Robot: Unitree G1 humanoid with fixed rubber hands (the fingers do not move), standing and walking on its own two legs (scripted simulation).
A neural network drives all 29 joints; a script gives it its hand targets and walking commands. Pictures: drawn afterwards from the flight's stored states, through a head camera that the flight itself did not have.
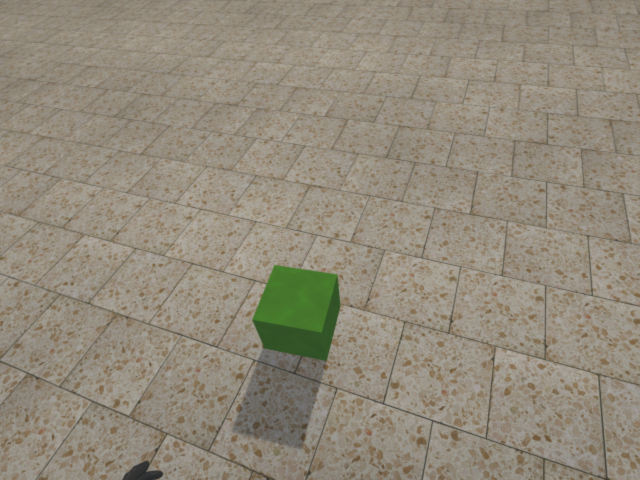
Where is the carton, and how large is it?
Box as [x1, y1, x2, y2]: [252, 265, 339, 360]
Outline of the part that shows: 274,265 252,319 264,347 326,360 339,309 337,274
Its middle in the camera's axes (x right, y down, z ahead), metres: -0.07 +0.24 +1.32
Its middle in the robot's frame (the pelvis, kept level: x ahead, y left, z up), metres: +0.75 +0.12 -0.67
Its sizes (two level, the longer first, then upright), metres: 0.223 0.218 0.197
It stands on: the floor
